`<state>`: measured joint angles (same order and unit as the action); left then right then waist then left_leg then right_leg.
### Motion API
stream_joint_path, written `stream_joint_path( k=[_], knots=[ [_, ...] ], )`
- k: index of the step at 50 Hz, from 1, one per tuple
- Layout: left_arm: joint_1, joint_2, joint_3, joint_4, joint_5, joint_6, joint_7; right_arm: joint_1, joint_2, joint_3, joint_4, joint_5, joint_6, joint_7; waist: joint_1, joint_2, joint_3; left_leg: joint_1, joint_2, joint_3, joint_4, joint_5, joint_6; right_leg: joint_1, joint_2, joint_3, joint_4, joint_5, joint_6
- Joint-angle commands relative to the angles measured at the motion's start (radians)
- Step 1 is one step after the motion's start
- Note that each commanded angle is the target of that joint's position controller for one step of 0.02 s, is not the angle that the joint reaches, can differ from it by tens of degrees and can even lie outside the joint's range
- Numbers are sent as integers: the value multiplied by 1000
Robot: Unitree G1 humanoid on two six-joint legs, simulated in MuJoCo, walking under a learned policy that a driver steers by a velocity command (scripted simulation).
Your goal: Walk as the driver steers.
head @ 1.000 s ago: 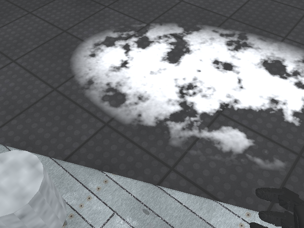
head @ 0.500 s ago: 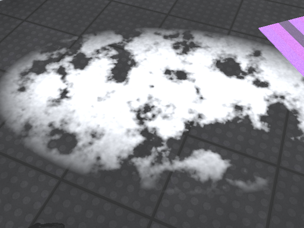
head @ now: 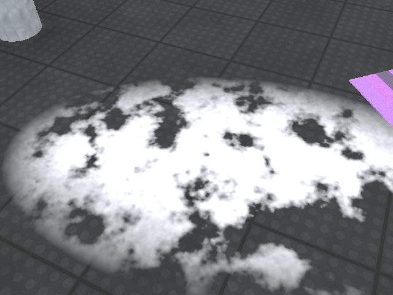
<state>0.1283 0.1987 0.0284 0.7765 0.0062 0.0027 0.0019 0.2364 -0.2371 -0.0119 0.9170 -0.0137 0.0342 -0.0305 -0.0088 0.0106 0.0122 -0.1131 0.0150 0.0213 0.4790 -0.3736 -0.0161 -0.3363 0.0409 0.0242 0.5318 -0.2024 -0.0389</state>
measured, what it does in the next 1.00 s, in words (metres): stands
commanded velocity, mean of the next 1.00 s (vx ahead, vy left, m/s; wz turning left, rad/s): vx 0.01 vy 0.00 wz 0.00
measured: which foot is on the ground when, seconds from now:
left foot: down 0.00-1.00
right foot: down 0.00-1.00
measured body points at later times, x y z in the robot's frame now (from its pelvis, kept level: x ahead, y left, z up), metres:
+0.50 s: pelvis -0.01 +0.01 +0.01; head +0.00 +0.01 +0.46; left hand +0.09 +0.26 -0.13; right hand -0.03 -0.22 -0.15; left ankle -0.08 +0.13 -0.73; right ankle +0.05 -0.10 -0.73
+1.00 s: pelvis +0.00 +0.01 +0.01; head +0.01 +0.01 +0.46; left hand +0.06 +0.26 -0.14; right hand -0.06 -0.21 -0.15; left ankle -0.08 +0.13 -0.73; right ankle +0.05 -0.10 -0.73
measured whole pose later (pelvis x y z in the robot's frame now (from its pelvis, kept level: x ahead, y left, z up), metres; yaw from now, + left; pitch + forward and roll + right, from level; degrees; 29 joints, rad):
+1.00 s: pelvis +0.00 +0.01 +0.01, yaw -1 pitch +0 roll +0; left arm 0.16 0.19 0.04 1.08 -0.01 0.03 0.05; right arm 0.40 -0.15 -0.01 1.12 -0.01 0.00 -0.04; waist 0.00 0.01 0.03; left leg -0.06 0.00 0.03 0.39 -0.32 0.00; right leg -0.28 0.03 0.04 0.43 -0.15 -0.02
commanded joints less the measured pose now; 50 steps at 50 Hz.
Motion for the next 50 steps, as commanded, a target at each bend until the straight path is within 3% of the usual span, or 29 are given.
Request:
stream_joint_path(
  k=[1, 10, 29, 50],
  knots=[
    [-30, 114, 33, -42, -4, -7, 12, 66, -83, -20, -4, 1, -1, -7, -6, -25, -84, -92, 21, -24, -62, 214, 23, 189, -101, 125, -65, 338, -86],
    [-27, 108, 43, 39, -7, 9, 35, 107, -65, -17, 68, 1, -15, -11, 2, -13, -25, -137, 24, -23, -115, 146, 36, 192, -68, 88, -97, 195, -53],
    [5, 94, 35, 202, -10, 16, 45, 211, -12, -7, 166, 2, -35, -14, 7, 2, 31, -152, 21, -22, -185, 119, 39, 206, -48, 65, -138, 145, -26],
    [44, 85, 21, 276, -15, 19, 50, 278, 15, -8, 204, 4, -35, -15, 8, 2, 40, -135, 13, -12, -190, 166, 34, 210, -46, 63, -137, 183, -29]
  ],
)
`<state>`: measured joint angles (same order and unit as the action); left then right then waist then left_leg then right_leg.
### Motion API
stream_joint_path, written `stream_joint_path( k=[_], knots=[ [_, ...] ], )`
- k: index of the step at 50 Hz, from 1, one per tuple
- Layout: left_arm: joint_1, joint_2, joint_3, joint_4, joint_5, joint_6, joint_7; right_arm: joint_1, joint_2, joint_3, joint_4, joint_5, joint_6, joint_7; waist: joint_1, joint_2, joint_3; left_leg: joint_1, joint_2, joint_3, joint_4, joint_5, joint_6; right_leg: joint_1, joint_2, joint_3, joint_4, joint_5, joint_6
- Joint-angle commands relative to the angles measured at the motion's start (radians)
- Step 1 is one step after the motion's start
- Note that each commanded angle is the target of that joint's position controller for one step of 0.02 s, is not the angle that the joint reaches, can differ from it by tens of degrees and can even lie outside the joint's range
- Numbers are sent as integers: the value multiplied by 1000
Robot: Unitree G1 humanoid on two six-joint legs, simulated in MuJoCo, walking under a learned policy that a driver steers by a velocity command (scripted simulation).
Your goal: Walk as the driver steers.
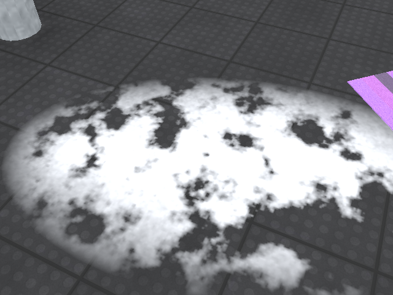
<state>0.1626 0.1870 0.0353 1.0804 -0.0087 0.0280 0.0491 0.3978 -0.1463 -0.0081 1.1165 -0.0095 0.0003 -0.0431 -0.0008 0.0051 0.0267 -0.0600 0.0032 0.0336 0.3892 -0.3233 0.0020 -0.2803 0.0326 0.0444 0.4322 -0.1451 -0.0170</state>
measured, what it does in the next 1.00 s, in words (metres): stands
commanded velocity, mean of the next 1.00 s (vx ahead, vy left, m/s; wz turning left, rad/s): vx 0.00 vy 0.00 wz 0.00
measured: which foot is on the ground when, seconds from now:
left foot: down 0.00-1.00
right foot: down 0.00-1.00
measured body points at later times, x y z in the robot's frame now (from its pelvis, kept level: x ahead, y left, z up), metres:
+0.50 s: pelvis +0.00 +0.00 +0.00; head +0.02 +0.00 +0.45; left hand +0.05 +0.24 -0.15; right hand -0.07 -0.22 -0.16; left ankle -0.07 +0.11 -0.74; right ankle +0.05 -0.11 -0.74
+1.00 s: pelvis +0.01 +0.00 +0.00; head +0.02 +0.00 +0.45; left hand +0.04 +0.24 -0.16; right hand -0.08 -0.21 -0.16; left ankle -0.07 +0.11 -0.74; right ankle +0.05 -0.11 -0.74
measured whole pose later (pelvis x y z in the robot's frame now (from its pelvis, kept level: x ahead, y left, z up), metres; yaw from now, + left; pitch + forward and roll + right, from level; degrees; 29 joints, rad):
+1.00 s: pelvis +0.01 +0.00 +0.00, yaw +0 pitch +0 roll +0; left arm 0.21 0.18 0.03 1.09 -0.01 0.03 0.05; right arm 0.45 -0.13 -0.01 1.12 -0.01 -0.01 -0.05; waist 0.00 0.00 0.03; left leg -0.05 0.00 0.03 0.39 -0.33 0.00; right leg -0.28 0.03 0.05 0.44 -0.16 -0.02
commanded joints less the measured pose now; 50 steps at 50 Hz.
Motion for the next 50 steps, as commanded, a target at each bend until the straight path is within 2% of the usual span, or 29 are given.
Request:
stream_joint_path(
  k=[1, 50],
  knots=[
    [12, 97, 14, -26, 0, -7, 3, 119, -75, -12, 6, 0, -1, -3, 0, 7, 25, -188, 24, -24, -100, 116, 16, 154, -37, 42, -37, 127, -51],
    [76, 84, 5, -12, -5, -7, 6, 192, -51, -14, 16, 4, -8, -5, 2, 10, 45, -195, 21, -19, -98, 115, 14, 152, -36, 43, -24, 142, -50]
  ],
)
